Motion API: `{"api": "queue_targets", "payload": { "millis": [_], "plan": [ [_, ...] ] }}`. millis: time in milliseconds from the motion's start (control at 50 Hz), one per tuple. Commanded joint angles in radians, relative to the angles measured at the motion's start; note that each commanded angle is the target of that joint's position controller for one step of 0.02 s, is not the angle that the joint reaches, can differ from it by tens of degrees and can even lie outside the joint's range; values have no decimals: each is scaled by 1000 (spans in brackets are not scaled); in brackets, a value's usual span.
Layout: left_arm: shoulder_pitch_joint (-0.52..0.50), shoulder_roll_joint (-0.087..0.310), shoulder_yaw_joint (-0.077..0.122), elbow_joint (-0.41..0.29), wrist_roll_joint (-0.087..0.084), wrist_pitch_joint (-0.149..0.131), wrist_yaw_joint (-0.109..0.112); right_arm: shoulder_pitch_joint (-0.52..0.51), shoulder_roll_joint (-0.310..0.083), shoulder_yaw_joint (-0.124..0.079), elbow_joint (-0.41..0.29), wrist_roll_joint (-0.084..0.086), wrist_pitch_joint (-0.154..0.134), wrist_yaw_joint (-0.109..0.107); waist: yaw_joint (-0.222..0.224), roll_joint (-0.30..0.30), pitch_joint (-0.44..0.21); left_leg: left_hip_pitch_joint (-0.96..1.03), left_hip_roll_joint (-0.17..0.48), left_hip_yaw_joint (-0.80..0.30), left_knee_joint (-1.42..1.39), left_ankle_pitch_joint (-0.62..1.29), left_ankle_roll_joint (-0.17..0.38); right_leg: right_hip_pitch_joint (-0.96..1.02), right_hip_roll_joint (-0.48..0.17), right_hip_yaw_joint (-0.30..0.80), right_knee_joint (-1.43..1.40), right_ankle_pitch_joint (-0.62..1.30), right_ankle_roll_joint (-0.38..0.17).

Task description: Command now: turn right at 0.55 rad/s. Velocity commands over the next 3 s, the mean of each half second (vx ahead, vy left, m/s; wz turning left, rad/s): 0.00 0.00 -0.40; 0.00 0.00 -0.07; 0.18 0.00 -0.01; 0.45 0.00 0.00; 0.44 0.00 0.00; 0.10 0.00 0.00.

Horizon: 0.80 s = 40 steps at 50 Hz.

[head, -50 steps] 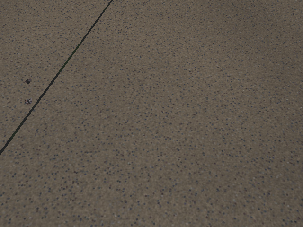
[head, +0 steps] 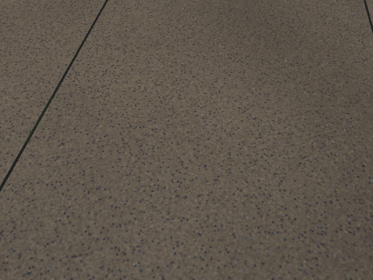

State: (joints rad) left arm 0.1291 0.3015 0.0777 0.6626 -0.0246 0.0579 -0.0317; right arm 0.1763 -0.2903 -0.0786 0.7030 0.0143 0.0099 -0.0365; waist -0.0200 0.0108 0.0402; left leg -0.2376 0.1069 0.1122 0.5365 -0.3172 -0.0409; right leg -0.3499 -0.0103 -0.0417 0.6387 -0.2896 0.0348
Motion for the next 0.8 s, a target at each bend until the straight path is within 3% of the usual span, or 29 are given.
{"api": "queue_targets", "payload": {
  "millis": [20,40,60,80,120,140,200,260,360,420,440,460,480,500,520,560,600,700,800],
  "plan": [
    [109,176,63,-53,3,-10,17,66,-128,-40,-26,-7,-23,8,34,-15,-159,-87,100,-10,197,248,58,315,-45,116,-233,438,-102],
    [122,303,84,-80,20,-14,32,41,-52,-8,-86,-66,-29,14,12,-339,-176,-409,-46,19,512,-371,-45,469,-335,506,-198,894,-287],
    [164,253,68,-83,51,-37,18,-64,-106,-21,-106,-41,-33,8,110,-231,-261,-456,-88,-154,668,-418,-46,415,-395,581,-243,819,-427],
    [123,229,57,-79,51,-55,13,-91,-136,-31,-107,-12,-27,3,89,-157,-197,-472,-71,-180,716,-344,-33,368,-337,491,-258,713,-391],
    [27,172,42,-85,13,-57,29,-70,-141,-38,-81,-22,-14,-15,42,-97,-131,-471,-49,-195,653,-191,-28,287,-242,393,-265,542,-293],
    [-5,169,37,-92,8,-50,36,-49,-144,-41,-79,-27,-10,-19,18,-108,-124,-417,-56,-194,629,-139,-35,223,-213,367,-275,516,-279],
    [-12,160,32,-98,21,-40,50,-5,-111,-32,-62,-22,-13,-11,3,-127,-151,-353,-88,-176,536,-55,-46,196,-177,341,-286,459,-274],
    [0,155,29,-90,20,-38,58,-25,-82,-16,-62,-21,-14,-3,25,-137,-157,-289,-84,-173,375,-22,-50,186,-167,339,-280,363,-267],
    [4,153,19,-77,30,-32,44,-42,-96,-14,-77,-10,-21,13,53,-167,-116,-159,-90,-157,195,-49,-29,114,-174,402,-276,220,-271],
    [-21,115,-3,-68,20,-31,40,9,-70,-8,-64,-14,-36,27,3,-145,-105,5,-99,-135,-89,116,6,78,-137,403,-228,215,-222],
    [14,86,-13,-56,24,-38,40,14,-83,-6,-68,-30,-42,28,7,-109,-114,94,-56,-180,-153,234,26,42,-104,390,-212,162,-170],
    [47,59,-22,-54,44,-46,40,28,-145,-14,-82,-47,-44,23,34,14,-135,157,82,-306,-167,413,72,-3,-33,316,-107,44,-108],
    [92,50,-19,-55,38,-51,38,-24,-156,-12,-64,-55,-43,26,112,193,-122,50,144,-382,-166,388,172,26,45,190,-91,-90,-61],
    [72,86,-14,-43,50,-50,42,-75,-79,8,-87,-48,-47,31,90,170,-111,-9,124,-376,-194,271,191,94,17,180,-109,-53,-30],
    [37,95,-8,-43,48,-48,41,-71,-67,12,-85,-45,-49,34,69,156,-98,-11,70,-330,-186,166,151,107,22,175,-123,4,-27],
    [16,87,-8,-40,49,-35,43,-49,-91,9,-80,-39,-56,35,45,125,-64,-32,21,-279,-175,70,99,108,16,186,-138,65,-39],
    [28,72,-11,-29,38,-35,38,-26,-88,13,-78,-38,-59,29,38,83,-45,-21,-9,-237,-145,68,76,89,8,201,-156,87,-60],
    [37,51,-11,-5,37,-51,37,0,-67,20,-88,-32,-50,22,16,-5,-65,30,-35,-205,-88,129,78,71,-1,217,-167,139,-59],
    [54,44,-11,10,35,-54,42,-1,-52,25,-93,-30,-46,28,16,-32,-69,35,-50,-192,-72,158,77,86,-7,224,-166,167,-55]
  ]
}}
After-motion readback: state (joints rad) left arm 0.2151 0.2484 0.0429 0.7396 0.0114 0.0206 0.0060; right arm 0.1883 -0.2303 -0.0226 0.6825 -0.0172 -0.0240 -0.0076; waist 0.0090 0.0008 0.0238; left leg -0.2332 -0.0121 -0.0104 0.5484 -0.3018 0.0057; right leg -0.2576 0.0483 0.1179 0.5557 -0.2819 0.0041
